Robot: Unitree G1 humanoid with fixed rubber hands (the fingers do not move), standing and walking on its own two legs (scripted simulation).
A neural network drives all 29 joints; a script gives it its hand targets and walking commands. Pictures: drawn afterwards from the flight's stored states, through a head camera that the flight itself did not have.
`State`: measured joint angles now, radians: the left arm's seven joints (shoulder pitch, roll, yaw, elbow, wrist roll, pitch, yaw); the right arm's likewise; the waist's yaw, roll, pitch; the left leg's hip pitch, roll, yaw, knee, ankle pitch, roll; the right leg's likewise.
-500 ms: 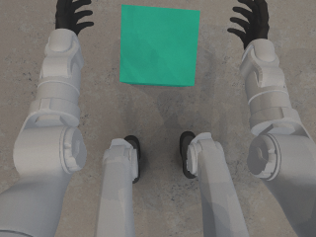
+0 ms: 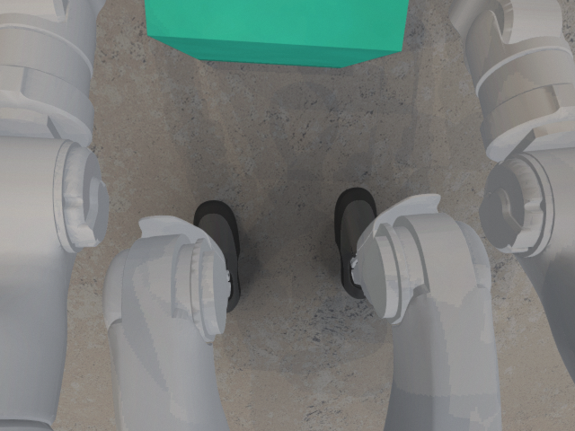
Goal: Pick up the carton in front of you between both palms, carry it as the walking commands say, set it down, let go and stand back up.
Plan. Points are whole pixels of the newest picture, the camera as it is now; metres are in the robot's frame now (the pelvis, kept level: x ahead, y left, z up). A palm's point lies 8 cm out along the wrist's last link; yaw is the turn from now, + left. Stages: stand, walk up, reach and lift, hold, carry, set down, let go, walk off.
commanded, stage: reach and lift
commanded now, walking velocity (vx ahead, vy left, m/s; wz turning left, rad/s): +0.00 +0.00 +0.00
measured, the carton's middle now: out of the picture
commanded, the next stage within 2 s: none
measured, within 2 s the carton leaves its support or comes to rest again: leaves its support in 0.86 s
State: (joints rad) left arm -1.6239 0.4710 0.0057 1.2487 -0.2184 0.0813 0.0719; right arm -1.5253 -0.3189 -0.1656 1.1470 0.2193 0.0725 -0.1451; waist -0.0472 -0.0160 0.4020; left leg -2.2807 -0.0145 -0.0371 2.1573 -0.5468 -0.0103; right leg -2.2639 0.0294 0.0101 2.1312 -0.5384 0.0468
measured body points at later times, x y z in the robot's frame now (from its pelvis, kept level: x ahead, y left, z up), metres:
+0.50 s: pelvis +0.00 +0.00 -0.01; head +0.38 +0.01 +0.22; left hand +0.59 +0.16 -0.19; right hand +0.57 -0.16 -0.19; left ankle +0.11 +0.12 -0.34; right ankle +0.12 -0.13 -0.34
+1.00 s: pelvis +0.01 +0.00 -0.01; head +0.36 +0.02 +0.27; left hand +0.57 +0.15 -0.15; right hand +0.57 -0.15 -0.14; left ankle +0.11 +0.12 -0.34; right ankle +0.12 -0.13 -0.34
